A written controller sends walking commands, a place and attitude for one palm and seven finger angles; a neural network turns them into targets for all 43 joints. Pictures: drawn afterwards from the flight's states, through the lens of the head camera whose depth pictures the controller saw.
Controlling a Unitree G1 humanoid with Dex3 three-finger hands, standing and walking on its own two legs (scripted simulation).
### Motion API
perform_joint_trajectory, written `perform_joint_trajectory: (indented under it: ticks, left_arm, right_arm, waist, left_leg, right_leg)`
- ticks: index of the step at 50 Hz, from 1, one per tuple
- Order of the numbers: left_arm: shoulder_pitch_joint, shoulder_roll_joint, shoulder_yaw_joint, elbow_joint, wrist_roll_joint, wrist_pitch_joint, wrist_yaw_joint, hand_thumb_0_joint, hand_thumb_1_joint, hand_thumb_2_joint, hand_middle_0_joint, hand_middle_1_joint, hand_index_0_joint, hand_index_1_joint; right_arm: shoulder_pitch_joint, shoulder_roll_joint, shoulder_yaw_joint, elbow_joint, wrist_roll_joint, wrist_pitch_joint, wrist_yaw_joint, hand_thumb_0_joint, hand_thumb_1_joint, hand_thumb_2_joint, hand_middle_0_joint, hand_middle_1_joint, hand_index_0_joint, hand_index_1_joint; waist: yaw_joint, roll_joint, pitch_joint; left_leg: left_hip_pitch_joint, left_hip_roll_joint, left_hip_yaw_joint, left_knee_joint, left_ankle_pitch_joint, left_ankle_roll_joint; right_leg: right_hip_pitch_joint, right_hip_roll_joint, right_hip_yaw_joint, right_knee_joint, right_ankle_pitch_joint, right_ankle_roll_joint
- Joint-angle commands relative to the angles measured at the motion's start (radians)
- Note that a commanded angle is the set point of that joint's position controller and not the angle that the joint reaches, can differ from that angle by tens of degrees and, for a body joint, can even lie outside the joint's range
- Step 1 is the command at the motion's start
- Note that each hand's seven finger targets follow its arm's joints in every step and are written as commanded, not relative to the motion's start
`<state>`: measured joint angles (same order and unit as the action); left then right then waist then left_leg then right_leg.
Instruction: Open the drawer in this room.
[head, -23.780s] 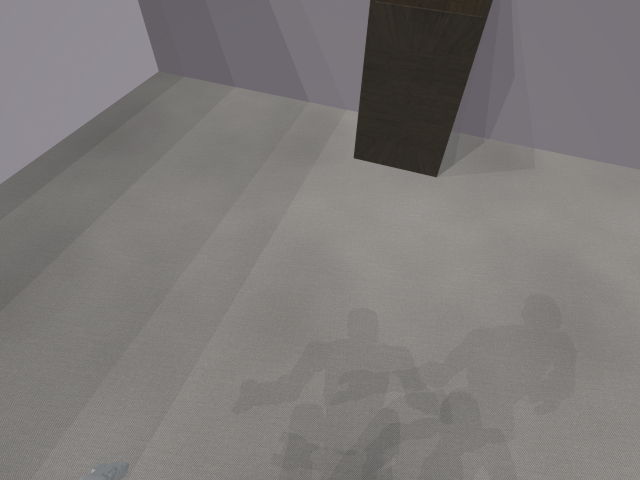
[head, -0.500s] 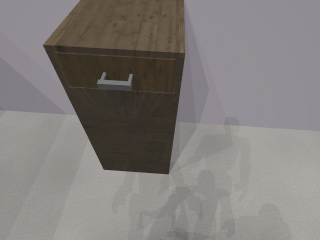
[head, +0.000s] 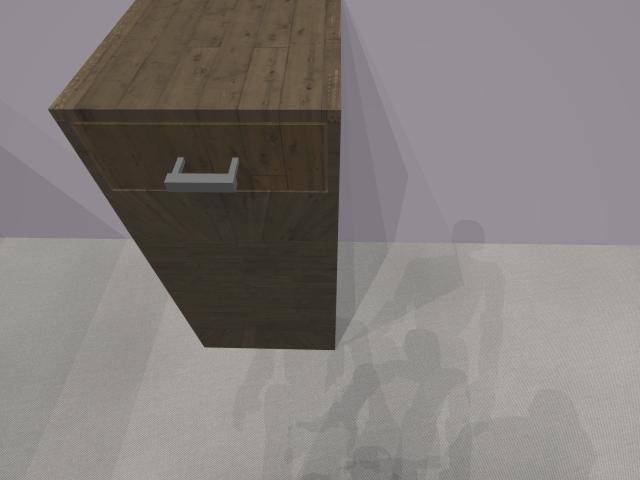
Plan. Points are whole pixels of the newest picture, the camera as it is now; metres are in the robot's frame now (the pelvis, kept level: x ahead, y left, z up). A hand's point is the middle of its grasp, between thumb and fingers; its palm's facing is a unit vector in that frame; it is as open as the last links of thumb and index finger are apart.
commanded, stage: come to a stop and stand still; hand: left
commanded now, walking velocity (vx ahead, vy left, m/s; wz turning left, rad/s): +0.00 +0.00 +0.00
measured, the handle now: (204, 173) +0.55 +0.21 +0.05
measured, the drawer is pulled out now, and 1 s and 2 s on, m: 0.00 0.00 0.00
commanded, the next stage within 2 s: look again from close up in 0.20 s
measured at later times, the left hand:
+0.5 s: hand out of the picture -0.01 +0.20 -0.18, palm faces +0.00 -0.98 -0.21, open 7.3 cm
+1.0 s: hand out of the picture -0.06 +0.20 -0.18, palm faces +0.00 -0.99 -0.16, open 7.4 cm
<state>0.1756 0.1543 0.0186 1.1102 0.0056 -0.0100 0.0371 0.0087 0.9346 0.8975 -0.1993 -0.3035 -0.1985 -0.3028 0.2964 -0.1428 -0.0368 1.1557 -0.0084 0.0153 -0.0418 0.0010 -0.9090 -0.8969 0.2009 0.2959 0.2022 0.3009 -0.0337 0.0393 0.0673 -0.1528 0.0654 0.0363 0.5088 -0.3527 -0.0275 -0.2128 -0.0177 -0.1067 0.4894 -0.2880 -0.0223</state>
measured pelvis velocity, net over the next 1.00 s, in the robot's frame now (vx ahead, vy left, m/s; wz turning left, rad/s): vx -0.04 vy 0.04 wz -0.03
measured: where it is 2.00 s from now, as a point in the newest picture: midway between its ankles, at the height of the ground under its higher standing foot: outside the picture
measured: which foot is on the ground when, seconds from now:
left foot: down 0.00-1.00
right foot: down 0.00-1.00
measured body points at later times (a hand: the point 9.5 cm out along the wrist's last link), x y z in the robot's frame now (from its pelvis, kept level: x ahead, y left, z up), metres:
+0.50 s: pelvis -0.02 +0.03 +0.00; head -0.01 +0.03 +0.45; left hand -0.01 +0.25 -0.16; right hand +0.02 -0.21 -0.15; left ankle -0.06 +0.14 -0.74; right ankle -0.02 -0.10 -0.74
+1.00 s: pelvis -0.04 +0.04 +0.00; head -0.04 +0.03 +0.45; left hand -0.05 +0.25 -0.16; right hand -0.08 -0.17 -0.16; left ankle -0.06 +0.14 -0.74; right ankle -0.02 -0.10 -0.74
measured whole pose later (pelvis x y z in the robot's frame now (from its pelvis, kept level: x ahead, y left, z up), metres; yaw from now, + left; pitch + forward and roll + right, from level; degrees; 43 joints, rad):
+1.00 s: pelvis -0.04 +0.04 +0.00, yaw -2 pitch -2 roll +1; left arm 0.34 0.13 0.00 1.12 0.02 0.01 0.02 0.00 0.91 0.90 -0.20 -0.30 -0.20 -0.30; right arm 0.37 -0.12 0.01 1.11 -0.03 -0.01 -0.02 0.00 -0.91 -0.90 0.20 0.30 0.20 0.30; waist 0.00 0.00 0.02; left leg -0.16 0.01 0.10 0.50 -0.32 0.03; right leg -0.26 -0.08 -0.05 0.55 -0.27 0.01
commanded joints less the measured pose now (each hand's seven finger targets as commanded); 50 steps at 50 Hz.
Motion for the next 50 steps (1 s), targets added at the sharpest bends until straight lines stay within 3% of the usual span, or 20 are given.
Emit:
perform_joint_trajectory:
  ticks: [1, 2, 5, 9, 14, 15, 16, 17, 19, 20, 21, 23, 25, 30, 32, 39, 43, 45, 47, 50]
  left_arm:
    - [0.053, 0.12, 0.016, -0.025, -0.003, -0.001, 0.005, 0.0, 0.9, 0.9, -0.2, -0.3, -0.2, -0.3]
    - [0.048, 0.115, 0.016, -0.029, -0.002, 0.0, 0.003, 0.0, 0.9, 0.9, -0.2, -0.3, -0.2, -0.3]
    - [0.06, 0.115, 0.015, -0.027, -0.004, -0.004, 0.002, 0.0, 0.9, 0.9, -0.2, -0.3, -0.2, -0.3]
    - [0.08, 0.118, 0.011, -0.024, -0.003, -0.006, 0.002, 0.0, 0.9, 0.9, -0.2, -0.3, -0.2, -0.3]
    - [0.082, 0.116, 0.005, -0.021, -0.001, -0.005, 0.0, 0.0, 0.9, 0.9, -0.2, -0.3, -0.2, -0.3]
    - [0.189, 0.146, 0.011, 0.011, 0.011, -0.027, 0.041, 0.0, 0.9, 0.9, -0.2, -0.3, -0.2, -0.3]
    - [0.166, 0.197, 0.01, -0.007, 0.011, -0.044, 0.03, 0.0, 0.9, 0.9, -0.2, -0.3, -0.2, -0.3]
    - [0.16, 0.17, 0.008, -0.034, 0.01, -0.045, 0.026, 0.0, 0.9, 0.9, -0.2, -0.3, -0.2, -0.3]
    - [0.117, 0.14, 0.001, -0.058, 0.005, -0.036, 0.017, 0.0, 0.9, 0.9, -0.2, -0.3, -0.2, -0.3]
    - [0.113, 0.13, -0.002, -0.062, 0.001, -0.031, 0.014, 0.0, 0.9, 0.9, -0.2, -0.3, -0.2, -0.3]
    - [0.103, 0.125, -0.006, -0.063, 0.004, -0.018, 0.011, 0.0, 0.9, 0.9, -0.2, -0.3, -0.2, -0.3]
    - [0.113, 0.11, -0.01, -0.056, 0.007, -0.006, 0.004, 0.0, 0.9, 0.9, -0.2, -0.3, -0.2, -0.3]
    - [0.121, 0.106, -0.014, -0.055, 0.006, 0.002, -0.002, 0.0, 0.9, 0.9, -0.2, -0.3, -0.2, -0.3]
    - [0.145, 0.097, -0.016, -0.052, 0.008, 0.007, -0.009, 0.0, 0.9, 0.9, -0.2, -0.3, -0.2, -0.3]
    - [0.152, 0.096, -0.015, -0.054, 0.009, 0.007, -0.01, 0.0, 0.9, 0.9, -0.2, -0.3, -0.2, -0.3]
    - [0.18, 0.081, -0.015, -0.038, 0.009, 0.0, -0.01, 0.0, 0.9, 0.9, -0.2, -0.3, -0.2, -0.3]
    - [0.19, 0.069, -0.013, -0.028, 0.008, -0.001, -0.008, 0.0, 0.9, 0.9, -0.2, -0.3, -0.2, -0.3]
    - [0.199, 0.061, -0.009, -0.023, 0.013, 0.0, -0.012, 0.0, 0.9, 0.9, -0.2, -0.3, -0.2, -0.3]
    - [0.2, 0.05, -0.006, -0.032, 0.02, 0.004, -0.017, 0.0, 0.9, 0.9, -0.2, -0.3, -0.2, -0.3]
    - [0.218, 0.041, 0.002, -0.04, 0.025, 0.0, -0.026, 0.0, 0.9, 0.9, -0.2, -0.3, -0.2, -0.3]
  right_arm:
    - [0.087, -0.049, 0.002, -0.01, 0.001, -0.012, 0.001, 0.0, -0.9, -0.9, 0.2, 0.3, 0.2, 0.3]
    - [0.077, -0.061, 0.001, -0.009, -0.001, -0.016, 0.003, 0.0, -0.9, -0.9, 0.2, 0.3, 0.2, 0.3]
    - [0.05, -0.077, 0.004, -0.009, -0.003, -0.028, 0.001, 0.0, -0.9, -0.9, 0.2, 0.3, 0.2, 0.3]
    - [0.027, -0.086, 0.006, -0.019, -0.003, -0.027, -0.001, 0.0, -0.9, -0.9, 0.2, 0.3, 0.2, 0.3]
    - [0.012, -0.091, 0.011, -0.027, -0.003, -0.024, 0.0, 0.0, -0.9, -0.9, 0.2, 0.3, 0.2, 0.3]
    - [-0.09, -0.15, -0.002, -0.107, 0.002, -0.033, 0.012, 0.0, -0.9, -0.9, 0.2, 0.3, 0.2, 0.3]
    - [-0.072, -0.125, 0.011, -0.146, 0.005, -0.023, 0.023, 0.0, -0.9, -0.9, 0.2, 0.3, 0.2, 0.3]
    - [0.004, -0.081, 0.011, -0.149, 0.0, -0.026, 0.023, 0.0, -0.9, -0.9, 0.2, 0.3, 0.2, 0.3]
    - [0.043, -0.114, 0.008, -0.144, -0.002, -0.032, 0.017, 0.0, -0.9, -0.9, 0.2, 0.3, 0.2, 0.3]
    - [0.039, -0.126, 0.009, -0.146, -0.004, -0.031, 0.013, 0.0, -0.9, -0.9, 0.2, 0.3, 0.2, 0.3]
    - [0.032, -0.128, 0.013, -0.148, -0.006, -0.031, 0.012, 0.0, -0.9, -0.9, 0.2, 0.3, 0.2, 0.3]
    - [0.016, -0.137, 0.021, -0.157, -0.009, -0.03, 0.01, 0.0, -0.9, -0.9, 0.2, 0.3, 0.2, 0.3]
    - [0.007, -0.139, 0.026, -0.164, -0.008, -0.03, 0.012, 0.0, -0.9, -0.9, 0.2, 0.3, 0.2, 0.3]
    - [0.03, -0.142, 0.029, -0.156, -0.011, -0.035, 0.016, 0.0, -0.9, -0.9, 0.2, 0.3, 0.2, 0.3]
    - [0.036, -0.141, 0.03, -0.152, -0.011, -0.039, 0.016, 0.0, -0.9, -0.9, 0.2, 0.3, 0.2, 0.3]
    - [0.077, -0.12, 0.034, -0.114, -0.008, -0.046, 0.015, 0.0, -0.9, -0.9, 0.2, 0.3, 0.2, 0.3]
    - [0.093, -0.102, 0.036, -0.094, -0.007, -0.047, 0.013, 0.0, -0.9, -0.9, 0.2, 0.3, 0.2, 0.3]
    - [0.112, -0.105, 0.031, -0.082, -0.012, -0.042, 0.014, 0.0, -0.9, -0.9, 0.2, 0.3, 0.2, 0.3]
    - [0.115, -0.12, 0.022, -0.083, -0.016, -0.035, 0.016, 0.0, -0.9, -0.9, 0.2, 0.3, 0.2, 0.3]
    - [0.112, -0.116, 0.013, -0.09, -0.02, -0.033, 0.017, 0.0, -0.9, -0.9, 0.2, 0.3, 0.2, 0.3]
  waist:
    - [0.021, -0.136, -0.076]
    - [0.024, -0.103, -0.061]
    - [0.037, -0.02, -0.069]
    - [0.038, -0.021, -0.069]
    - [0.035, -0.033, -0.017]
    - [0.076, -0.027, 0.034]
    - [0.023, -0.042, -0.019]
    - [0.006, -0.084, -0.159]
    - [0.0, -0.067, -0.229]
    - [0.008, -0.044, -0.2]
    - [0.012, 0.025, -0.132]
    - [0.024, -0.004, -0.031]
    - [0.03, -0.009, 0.033]
    - [0.034, -0.019, 0.046]
    - [0.037, 0.01, 0.046]
    - [0.04, -0.036, 0.019]
    - [0.04, -0.016, 0.036]
    - [0.037, -0.031, 0.036]
    - [0.034, 0.014, 0.078]
    - [0.041, 0.01, 0.126]
  left_leg:
    - [0.022, 0.039, -0.005, -0.094, 0.229, 0.011]
    - [0.033, 0.052, -0.009, -0.108, 0.277, 0.012]
    - [0.036, 0.067, -0.012, -0.118, 0.421, 0.016]
    - [0.053, 0.065, -0.009, -0.125, 0.404, 0.015]
    - [0.04, 0.062, -0.013, -0.157, 0.32, 0.019]
    - [-0.093, 0.047, 0.046, 0.076, 0.25, 0.001]
    - [-0.108, 0.028, 0.042, 0.05, 0.148, 0.014]
    - [-0.06, 0.012, 0.03, 0.003, 0.093, 0.031]
    - [0.01, 0.041, 0.0, -0.035, 0.284, 0.044]
    - [0.019, 0.055, -0.002, -0.03, 0.362, 0.045]
    - [0.003, 0.067, -0.005, -0.05, 0.406, 0.048]
    - [-0.053, 0.077, -0.022, -0.079, 0.391, 0.056]
    - [-0.106, 0.069, -0.043, -0.127, 0.231, 0.064]
    - [-0.151, 0.059, -0.067, -0.196, 0.038, 0.075]
    - [-0.156, 0.062, -0.076, -0.217, 0.021, 0.076]
    - [-0.136, 0.053, -0.063, -0.205, 0.052, 0.079]
    - [-0.142, 0.052, -0.059, -0.204, 0.055, 0.078]
    - [-0.149, 0.061, -0.071, -0.22, -0.101, 0.086]
    - [-0.175, 0.086, -0.107, -0.259, -0.247, 0.103]
    - [-0.215, 0.099, -0.119, -0.246, -0.297, 0.12]
  right_leg:
    - [0.055, -0.169, 0.131, -0.098, 0.431, -0.048]
    - [0.034, -0.141, 0.118, -0.099, 0.372, -0.028]
    - [0.092, -0.121, 0.096, -0.074, 0.437, -0.008]
    - [0.098, -0.122, 0.1, -0.091, 0.453, -0.008]
    - [0.072, -0.115, 0.103, -0.131, 0.36, -0.002]
    - [0.056, -0.175, 0.19, -0.085, 0.765, 0.031]
    - [0.127, -0.211, 0.174, -0.06, 0.91, -0.019]
    - [0.176, -0.206, 0.176, -0.004, 0.918, -0.041]
    - [0.169, -0.146, 0.115, 0.038, 0.706, -0.028]
    - [0.133, -0.126, 0.099, 0.029, 0.594, -0.022]
    - [0.083, -0.107, 0.089, 0.022, 0.435, -0.019]
    - [0.036, -0.086, 0.077, 0.003, 0.265, -0.008]
    - [0.007, -0.08, 0.087, -0.03, 0.131, -0.004]
    - [0.009, -0.075, 0.089, -0.042, 0.059, 0.001]
    - [0.013, -0.074, 0.087, -0.036, 0.067, 0.003]
    - [0.024, -0.086, 0.094, -0.044, 0.1, 0.002]
    - [0.015, -0.086, 0.094, -0.044, 0.101, 0.001]
    - [-0.002, -0.072, 0.078, -0.024, -0.02, -0.006]
    - [-0.055, -0.047, 0.049, 0.018, -0.101, -0.01]
    - [-0.085, -0.033, 0.055, 0.036, -0.132, -0.023]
